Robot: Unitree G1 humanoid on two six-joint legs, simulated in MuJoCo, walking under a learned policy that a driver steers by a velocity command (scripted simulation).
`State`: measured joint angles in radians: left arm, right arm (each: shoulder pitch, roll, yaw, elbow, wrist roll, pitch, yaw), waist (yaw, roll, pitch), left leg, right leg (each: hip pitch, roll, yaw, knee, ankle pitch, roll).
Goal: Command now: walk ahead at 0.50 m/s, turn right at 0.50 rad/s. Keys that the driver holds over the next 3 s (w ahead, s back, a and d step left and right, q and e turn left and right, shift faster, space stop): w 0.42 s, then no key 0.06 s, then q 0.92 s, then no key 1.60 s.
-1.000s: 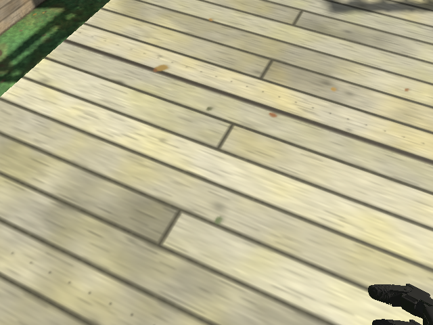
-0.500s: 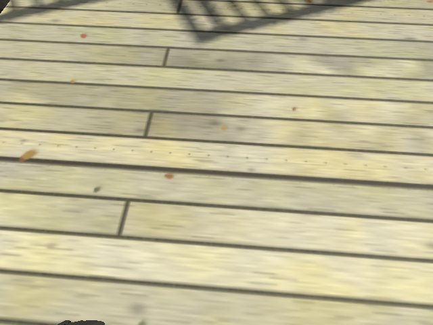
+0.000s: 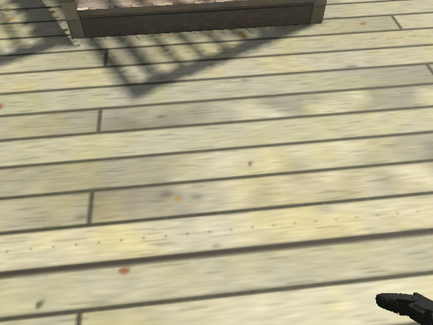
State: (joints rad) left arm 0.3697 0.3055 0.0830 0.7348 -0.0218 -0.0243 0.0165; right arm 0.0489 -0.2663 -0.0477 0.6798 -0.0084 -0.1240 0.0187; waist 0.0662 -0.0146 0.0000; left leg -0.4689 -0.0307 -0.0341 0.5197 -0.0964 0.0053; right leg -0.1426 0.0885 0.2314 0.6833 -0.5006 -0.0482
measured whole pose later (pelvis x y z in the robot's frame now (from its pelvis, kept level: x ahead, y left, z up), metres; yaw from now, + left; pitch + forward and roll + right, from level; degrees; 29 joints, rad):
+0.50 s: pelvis +0.25 -0.04 +0.00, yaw -5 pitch +3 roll +1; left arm 0.03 0.26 0.03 0.61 0.01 -0.07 -0.03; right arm 0.39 -0.30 -0.05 0.90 0.01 -0.05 0.00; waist -0.09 0.00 0.03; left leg -0.08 0.03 0.01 0.62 -0.48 -0.02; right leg -0.47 -0.01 -0.02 0.54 -0.11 -0.04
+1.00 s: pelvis +0.38 -0.03 +0.01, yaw +8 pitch +2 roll -2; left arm 0.14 0.30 0.08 0.80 0.00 0.00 0.02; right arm 0.13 -0.29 -0.08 0.69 0.01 0.04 0.02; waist 0.01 -0.01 0.05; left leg -0.37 0.02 0.03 0.56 -0.21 0.03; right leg -0.23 -0.08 -0.23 0.60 -0.35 0.02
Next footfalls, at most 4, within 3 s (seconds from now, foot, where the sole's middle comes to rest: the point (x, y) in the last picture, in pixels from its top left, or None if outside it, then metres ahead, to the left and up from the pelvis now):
0.46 right None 0.39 -0.16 -0.76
0.98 left None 0.44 0.08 -0.76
1.42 right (286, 322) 0.50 -0.14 -0.76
1.76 left None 0.35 0.08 -0.76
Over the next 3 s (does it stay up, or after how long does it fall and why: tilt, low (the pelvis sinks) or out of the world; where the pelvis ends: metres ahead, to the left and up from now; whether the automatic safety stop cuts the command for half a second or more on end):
stays up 0.39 -0.03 0.02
